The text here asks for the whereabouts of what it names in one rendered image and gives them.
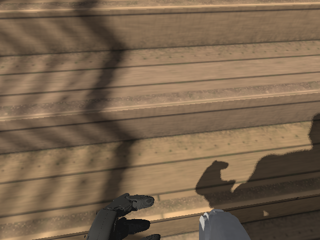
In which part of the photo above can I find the robot right thigh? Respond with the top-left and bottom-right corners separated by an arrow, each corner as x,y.
199,211 -> 251,240

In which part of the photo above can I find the robot right shin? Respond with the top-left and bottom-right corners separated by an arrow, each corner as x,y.
209,209 -> 224,215

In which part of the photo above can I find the robot left hand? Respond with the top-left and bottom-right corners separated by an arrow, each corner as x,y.
84,193 -> 161,240

